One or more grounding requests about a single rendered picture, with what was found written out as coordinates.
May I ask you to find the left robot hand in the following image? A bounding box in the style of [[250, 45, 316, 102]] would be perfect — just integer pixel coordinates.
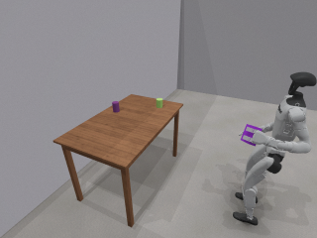
[[243, 127, 267, 145]]

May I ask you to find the sponge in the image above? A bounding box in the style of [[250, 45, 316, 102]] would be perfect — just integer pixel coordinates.
[[241, 124, 262, 146]]

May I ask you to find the humanoid robot head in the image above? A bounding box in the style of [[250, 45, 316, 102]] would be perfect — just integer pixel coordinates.
[[286, 71, 317, 108]]

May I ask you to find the table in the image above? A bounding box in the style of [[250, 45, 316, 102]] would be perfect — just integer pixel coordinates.
[[53, 94, 183, 227]]

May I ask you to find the robot left forearm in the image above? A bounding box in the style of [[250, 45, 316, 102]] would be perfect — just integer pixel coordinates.
[[264, 136, 311, 154]]

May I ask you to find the left robot foot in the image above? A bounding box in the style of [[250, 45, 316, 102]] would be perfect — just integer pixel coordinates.
[[233, 211, 259, 226]]

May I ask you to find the left robot upper arm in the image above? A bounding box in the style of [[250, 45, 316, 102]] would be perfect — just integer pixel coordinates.
[[288, 107, 312, 154]]

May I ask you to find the robot right forearm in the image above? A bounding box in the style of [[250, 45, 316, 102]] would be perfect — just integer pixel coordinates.
[[259, 121, 274, 133]]

